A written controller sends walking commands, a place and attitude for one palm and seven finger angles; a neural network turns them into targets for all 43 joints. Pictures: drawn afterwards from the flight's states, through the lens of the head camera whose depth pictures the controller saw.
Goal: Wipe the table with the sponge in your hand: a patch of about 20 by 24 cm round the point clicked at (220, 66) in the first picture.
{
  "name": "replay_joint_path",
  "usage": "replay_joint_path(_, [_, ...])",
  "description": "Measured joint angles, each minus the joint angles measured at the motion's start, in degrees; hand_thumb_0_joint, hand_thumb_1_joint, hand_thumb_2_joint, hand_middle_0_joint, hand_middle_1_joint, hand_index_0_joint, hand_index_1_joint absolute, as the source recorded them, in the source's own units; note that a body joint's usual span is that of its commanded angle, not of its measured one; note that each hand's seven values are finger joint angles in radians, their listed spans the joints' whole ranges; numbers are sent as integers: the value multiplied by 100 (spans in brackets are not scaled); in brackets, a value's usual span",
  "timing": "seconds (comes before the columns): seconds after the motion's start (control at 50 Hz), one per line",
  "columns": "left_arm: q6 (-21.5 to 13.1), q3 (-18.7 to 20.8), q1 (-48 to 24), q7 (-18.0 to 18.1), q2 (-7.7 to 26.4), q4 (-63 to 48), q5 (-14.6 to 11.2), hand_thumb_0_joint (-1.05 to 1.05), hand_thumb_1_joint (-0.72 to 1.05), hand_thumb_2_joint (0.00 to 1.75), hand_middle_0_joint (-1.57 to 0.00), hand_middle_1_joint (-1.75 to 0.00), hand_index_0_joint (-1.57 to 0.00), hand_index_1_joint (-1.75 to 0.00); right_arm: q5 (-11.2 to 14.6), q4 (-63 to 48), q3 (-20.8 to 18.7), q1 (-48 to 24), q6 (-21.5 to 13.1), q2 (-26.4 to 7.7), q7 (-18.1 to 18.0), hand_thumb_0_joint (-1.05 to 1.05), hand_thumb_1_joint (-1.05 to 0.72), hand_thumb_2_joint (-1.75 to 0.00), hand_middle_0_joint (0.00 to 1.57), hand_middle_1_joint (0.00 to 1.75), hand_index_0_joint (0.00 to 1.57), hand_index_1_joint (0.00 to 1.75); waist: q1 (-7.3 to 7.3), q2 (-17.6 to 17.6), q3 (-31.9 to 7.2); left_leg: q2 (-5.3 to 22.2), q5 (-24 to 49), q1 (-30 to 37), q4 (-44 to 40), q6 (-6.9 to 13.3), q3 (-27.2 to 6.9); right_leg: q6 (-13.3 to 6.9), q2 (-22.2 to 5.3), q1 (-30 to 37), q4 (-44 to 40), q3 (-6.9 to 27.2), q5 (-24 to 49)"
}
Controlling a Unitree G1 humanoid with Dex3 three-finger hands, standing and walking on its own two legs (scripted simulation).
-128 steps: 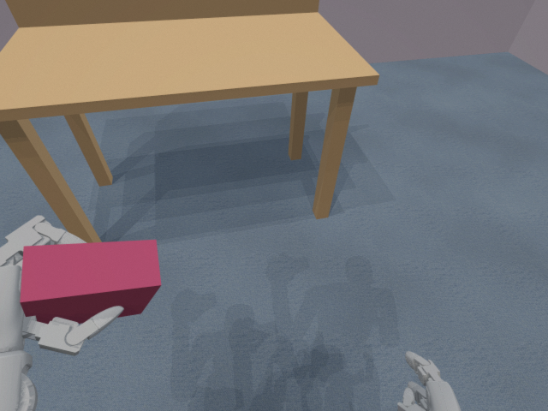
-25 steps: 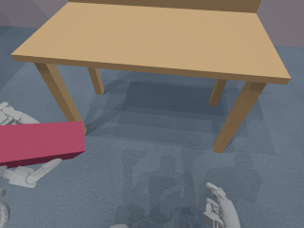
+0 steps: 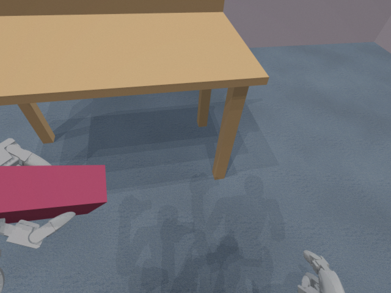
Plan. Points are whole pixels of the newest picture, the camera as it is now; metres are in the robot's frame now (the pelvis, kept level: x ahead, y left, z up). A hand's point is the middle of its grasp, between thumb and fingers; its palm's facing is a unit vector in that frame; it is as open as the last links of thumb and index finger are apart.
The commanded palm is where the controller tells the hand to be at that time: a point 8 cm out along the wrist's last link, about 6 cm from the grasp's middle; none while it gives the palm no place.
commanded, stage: turn to face it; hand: left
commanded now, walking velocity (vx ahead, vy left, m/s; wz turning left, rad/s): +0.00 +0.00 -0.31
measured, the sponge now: (67, 194) +0.22 +0.21 +0.16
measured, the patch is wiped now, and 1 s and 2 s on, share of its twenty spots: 0.00 0.00 0.00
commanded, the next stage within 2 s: take the last steps up to it in 0.14 s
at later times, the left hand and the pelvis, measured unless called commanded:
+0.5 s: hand (109, 227) +0.17 +0.13 +0.18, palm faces +0.21 -0.83 -0.52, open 9.6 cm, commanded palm +0.12 +0.19 +0.18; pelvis -0.07 -0.07 +0.01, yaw -7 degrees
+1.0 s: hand (52, 208) +0.19 +0.21 +0.18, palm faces +0.37 -0.84 -0.41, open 9.6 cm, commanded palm +0.14 +0.25 +0.18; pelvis -0.04 -0.02 +0.00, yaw -5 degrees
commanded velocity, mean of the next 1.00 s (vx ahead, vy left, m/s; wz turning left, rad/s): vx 0.23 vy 0.11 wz -0.04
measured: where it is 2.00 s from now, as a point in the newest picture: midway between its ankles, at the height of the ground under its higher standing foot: outside the picture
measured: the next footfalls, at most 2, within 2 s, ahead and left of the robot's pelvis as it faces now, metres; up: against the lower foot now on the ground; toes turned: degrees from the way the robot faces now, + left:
right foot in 0.30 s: -0.02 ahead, -0.15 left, +0.00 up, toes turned -12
left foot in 0.88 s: -0.01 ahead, +0.10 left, +0.00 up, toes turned +3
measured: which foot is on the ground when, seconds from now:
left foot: down 0.00-0.30, up 0.32-0.86, down 0.88-1.00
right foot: down 0.00-0.00, up 0.02-0.28, down 0.30-0.88, up 0.90-1.00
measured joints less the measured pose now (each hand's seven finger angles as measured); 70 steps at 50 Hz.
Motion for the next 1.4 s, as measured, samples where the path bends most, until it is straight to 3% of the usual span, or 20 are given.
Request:
replay_joint_path(0.06, [53,-82,-47,-16,-134,138,85,0,-44,98,-81,-132,-81,-132,-66,-4,85,80,-105,192,-5,2,-91,-90,20,30,20,30,84,74,-8,140,-20,53,28,62,138,310,-107,-357,1310,-264,-1024])
replay_joint_path(0.12, [90,-202,-97,-24,-240,183,136,0,-44,98,-81,-132,-80,-132,-66,69,196,138,-272,386,66,2,-91,-90,20,30,20,30,167,269,20,368,10,113,20,7,197,484,-344,-389,1976,-588,-1235])
replay_joint_path(0.26, [121,-248,-303,-24,-215,346,97,0,-44,98,-81,-132,-80,-132,-86,183,455,55,-560,699,179,2,-90,-90,21,30,20,30,142,569,185,799,112,-153,228,-244,316,625,-641,435,711,-959,-1144])
replay_joint_path(0.28, [120,-205,-316,-26,-158,345,90,0,-44,98,-81,-132,-80,-132,-80,167,472,43,-584,716,192,2,-90,-90,21,30,21,30,127,561,206,834,86,-257,357,-297,335,611,-660,625,331,-1007,-932])
replay_joint_path(0.32, [89,-202,-371,-29,-186,380,111,0,-44,98,-81,-132,-80,-132,-66,218,445,-62,-574,635,199,2,-90,-89,21,30,21,31,54,728,319,954,-213,-508,766,-301,213,288,-525,648,150,-1094,-594])
replay_joint_path(0.38, [97,-276,-232,-32,-208,318,62,0,-44,98,-81,-132,-80,-132,-46,448,359,-186,-398,448,156,2,-90,-89,21,30,21,31,-59,637,343,474,-896,-1059,2238,-188,-200,-40,-573,507,241,-1041,-553])
replay_joint_path(0.46, [-32,-237,267,-23,-187,237,58,0,-44,98,-81,-132,-80,-132,-49,566,187,-130,-237,156,37,2,-91,-90,21,30,20,30,-223,521,198,143,-466,-1484,3235,-210,-231,-103,-598,636,-239,-996,-272])
replay_joint_path(0.52, [-145,-178,362,-25,-88,341,81,0,-44,98,-81,-132,-80,-132,-56,588,14,21,-219,-27,-54,2,-91,-90,21,30,20,30,-241,439,84,121,-236,-1511,2971,-174,-137,-137,-622,720,-544,-1050,-101])
replay_joint_path(0.66, [-157,-217,195,55,-193,563,110,0,-44,98,-81,-132,-80,-132,-65,598,-219,294,-345,-266,-121,2,-91,-90,20,30,20,30,-107,290,-96,191,-175,-1162,1812,-34,-53,-132,-735,792,-812,-1185,33])
replay_joint_path(0.82, [-89,-418,-22,140,-356,389,152,0,-44,98,-81,-132,-80,-132,-114,454,-88,199,-477,-23,-136,2,-91,-90,20,30,20,30,102,96,-152,157,-374,-377,527,91,96,45,-972,753,-533,-1179,-160])
replay_joint_path(0.88, [-82,-401,-131,173,-366,291,120,0,-44,98,-81,-132,-80,-132,-104,292,12,106,-507,70,-150,2,-91,-90,20,30,20,30,132,207,-144,165,-199,144,-286,159,168,184,-973,636,-79,-1163,-420])
replay_joint_path(0.9, [-91,-355,-209,183,-332,291,106,0,-44,98,-81,-132,-80,-132,-95,265,38,31,-514,151,-154,2,-91,-90,20,30,20,30,129,178,-87,140,145,143,-244,130,188,217,-991,546,226,-1077,-643])
replay_joint_path(0.96, [-109,-224,-389,152,-220,557,133,0,-44,98,-81,-133,-80,-132,-82,318,173,-108,-563,483,-122,2,-91,-90,20,30,20,30,105,120,-69,80,-56,122,76,98,258,308,-947,54,1679,-885,-1548])
replay_joint_path(1.02, [-42,-183,-395,100,-201,659,149,0,-44,98,-81,-133,-80,-132,-75,413,325,-96,-668,717,-43,2,-91,-90,20,30,20,30,79,237,-96,107,-166,213,-4,115,229,394,-923,-271,2235,-1000,-1536])
replay_joint_path(1.14, [-49,-232,-144,31,-197,366,129,0,-44,98,-81,-133,-80,-132,-111,511,491,33,-738,784,29,1,-90,-90,21,30,21,31,126,486,90,211,-490,360,227,9,229,401,-832,254,448,-1396,-863])
replay_joint_path(1.2, [-120,-295,-358,-32,-211,419,153,0,-44,98,-81,-133,-80,-132,-92,661,386,-78,-608,591,38,1,-90,-89,21,30,21,31,113,659,250,238,-935,-260,1795,60,-12,0,-778,295,462,-1504,-503])
replay_joint_path(1.24, [-163,-296,-409,-73,-288,491,112,0,-44,98,-81,-133,-80,-132,-85,802,280,-197,-489,444,60,2,-90,-89,21,30,21,31,118,633,348,110,-897,-805,3038,-2,-187,-41,-812,350,478,-1468,-594])
replay_joint_path(1.28, [-196,-232,-290,-91,-336,484,116,0,-44,98,-81,-133,-80,-132,-78,823,197,-255,-386,311,56,2,-90,-89,21,30,21,31,75,568,391,117,-726,-1214,3548,-59,-220,23,-839,466,270,-1409,-555])
replay_joint_path(1.32, [-230,-160,-109,-77,-322,396,131,0,-44,98,-81,-133,-80,-132,-81,762,134,-259,-345,209,38,2,-91,-89,21,30,20,30,14,451,403,219,-537,-1427,3267,-78,-171,83,-888,565,35,-1352,-476])
replay_joint_path(1.4, [-243,-81,167,17,-188,14,150,0,-44,98,-81,-133,-80,-132,-109,537,17,-156,-403,47,-17,2,-91,-90,21,30,20,30,-20,151,456,368,-279,-1184,1518,-31,60,216,-1057,730,-138,-1226,-506])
